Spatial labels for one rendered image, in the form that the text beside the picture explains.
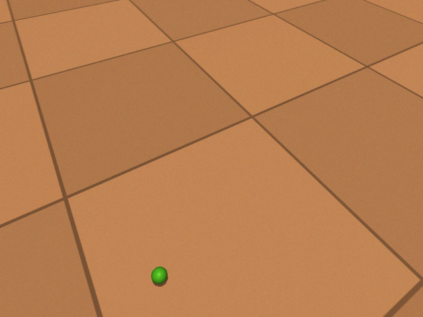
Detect ball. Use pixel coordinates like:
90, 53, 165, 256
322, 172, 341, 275
151, 267, 167, 284

